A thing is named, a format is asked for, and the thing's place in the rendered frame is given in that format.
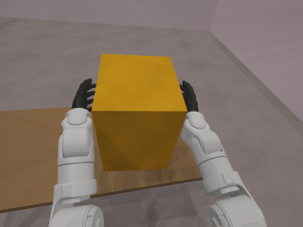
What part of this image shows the robot right forearm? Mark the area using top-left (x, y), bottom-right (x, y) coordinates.
top-left (181, 111), bottom-right (267, 227)

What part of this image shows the left robot hand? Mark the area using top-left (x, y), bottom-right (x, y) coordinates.
top-left (71, 79), bottom-right (97, 113)

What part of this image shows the right robot hand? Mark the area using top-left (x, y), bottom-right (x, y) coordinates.
top-left (179, 80), bottom-right (199, 113)

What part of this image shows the carton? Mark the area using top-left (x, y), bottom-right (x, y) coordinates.
top-left (92, 54), bottom-right (187, 172)

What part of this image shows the robot right upper arm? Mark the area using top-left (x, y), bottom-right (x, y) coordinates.
top-left (208, 195), bottom-right (266, 227)

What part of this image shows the robot left forearm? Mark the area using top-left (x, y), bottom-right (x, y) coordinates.
top-left (48, 108), bottom-right (98, 227)

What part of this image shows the robot left upper arm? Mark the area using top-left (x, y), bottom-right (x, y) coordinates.
top-left (49, 204), bottom-right (104, 227)

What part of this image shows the table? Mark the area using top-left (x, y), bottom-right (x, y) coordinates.
top-left (0, 105), bottom-right (203, 214)

